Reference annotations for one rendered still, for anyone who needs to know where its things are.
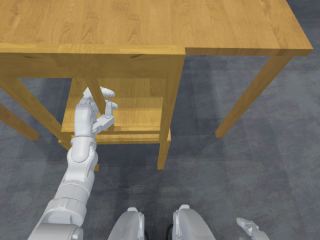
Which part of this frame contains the left robot hand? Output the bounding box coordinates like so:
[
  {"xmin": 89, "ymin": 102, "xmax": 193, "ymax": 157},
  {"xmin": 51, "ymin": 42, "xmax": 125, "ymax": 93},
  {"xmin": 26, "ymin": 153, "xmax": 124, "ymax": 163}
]
[{"xmin": 74, "ymin": 86, "xmax": 118, "ymax": 139}]

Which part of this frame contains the robot left forearm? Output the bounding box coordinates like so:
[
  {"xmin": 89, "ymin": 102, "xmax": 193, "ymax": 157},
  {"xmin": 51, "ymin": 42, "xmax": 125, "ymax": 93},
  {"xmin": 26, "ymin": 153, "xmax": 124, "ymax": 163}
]
[{"xmin": 27, "ymin": 135, "xmax": 98, "ymax": 240}]

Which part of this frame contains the table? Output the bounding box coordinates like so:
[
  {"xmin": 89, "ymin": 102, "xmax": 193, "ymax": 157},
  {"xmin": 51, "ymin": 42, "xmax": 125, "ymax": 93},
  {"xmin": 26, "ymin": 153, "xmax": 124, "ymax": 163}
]
[{"xmin": 0, "ymin": 0, "xmax": 313, "ymax": 141}]

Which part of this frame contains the robot thigh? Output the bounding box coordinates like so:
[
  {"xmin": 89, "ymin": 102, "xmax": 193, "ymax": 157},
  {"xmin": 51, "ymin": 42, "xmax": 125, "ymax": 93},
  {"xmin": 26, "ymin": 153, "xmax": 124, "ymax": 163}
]
[
  {"xmin": 107, "ymin": 211, "xmax": 145, "ymax": 240},
  {"xmin": 173, "ymin": 208, "xmax": 216, "ymax": 240}
]

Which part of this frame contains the robot left thigh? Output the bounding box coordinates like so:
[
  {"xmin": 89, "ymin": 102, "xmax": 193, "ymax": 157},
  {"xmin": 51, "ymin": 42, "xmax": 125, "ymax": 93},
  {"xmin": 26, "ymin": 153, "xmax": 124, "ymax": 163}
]
[{"xmin": 107, "ymin": 211, "xmax": 145, "ymax": 240}]

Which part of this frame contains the robot right thigh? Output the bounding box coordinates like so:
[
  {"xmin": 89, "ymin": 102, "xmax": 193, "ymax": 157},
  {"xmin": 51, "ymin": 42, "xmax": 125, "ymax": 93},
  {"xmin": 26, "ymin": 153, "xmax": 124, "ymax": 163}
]
[{"xmin": 173, "ymin": 208, "xmax": 216, "ymax": 240}]

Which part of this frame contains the right robot hand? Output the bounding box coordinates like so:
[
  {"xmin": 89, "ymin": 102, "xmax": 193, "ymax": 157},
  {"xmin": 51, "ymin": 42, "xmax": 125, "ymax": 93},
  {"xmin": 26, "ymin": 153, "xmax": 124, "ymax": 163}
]
[{"xmin": 236, "ymin": 217, "xmax": 269, "ymax": 240}]

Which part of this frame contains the left robot upper arm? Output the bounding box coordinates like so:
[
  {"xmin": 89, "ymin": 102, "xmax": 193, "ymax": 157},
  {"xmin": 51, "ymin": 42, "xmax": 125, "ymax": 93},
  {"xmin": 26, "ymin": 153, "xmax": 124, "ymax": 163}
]
[{"xmin": 30, "ymin": 223, "xmax": 84, "ymax": 240}]

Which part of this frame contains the chair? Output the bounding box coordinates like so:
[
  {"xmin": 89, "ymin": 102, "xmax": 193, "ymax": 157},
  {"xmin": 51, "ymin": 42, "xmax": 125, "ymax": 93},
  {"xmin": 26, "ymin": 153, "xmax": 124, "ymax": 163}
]
[{"xmin": 0, "ymin": 43, "xmax": 186, "ymax": 172}]

